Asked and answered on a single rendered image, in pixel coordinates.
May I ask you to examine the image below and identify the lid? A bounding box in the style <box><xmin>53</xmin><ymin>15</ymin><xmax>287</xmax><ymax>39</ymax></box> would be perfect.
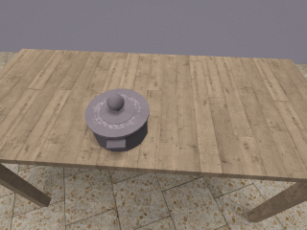
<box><xmin>84</xmin><ymin>88</ymin><xmax>150</xmax><ymax>139</ymax></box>

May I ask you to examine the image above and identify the knob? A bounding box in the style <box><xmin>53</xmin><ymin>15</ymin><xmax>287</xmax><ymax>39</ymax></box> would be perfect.
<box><xmin>106</xmin><ymin>93</ymin><xmax>125</xmax><ymax>111</ymax></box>

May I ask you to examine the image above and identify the table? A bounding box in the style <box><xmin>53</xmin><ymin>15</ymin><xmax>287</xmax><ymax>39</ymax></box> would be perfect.
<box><xmin>0</xmin><ymin>49</ymin><xmax>307</xmax><ymax>222</ymax></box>

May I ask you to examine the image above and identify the pot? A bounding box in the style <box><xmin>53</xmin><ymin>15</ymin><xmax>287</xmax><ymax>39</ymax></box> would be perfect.
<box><xmin>93</xmin><ymin>121</ymin><xmax>148</xmax><ymax>152</ymax></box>

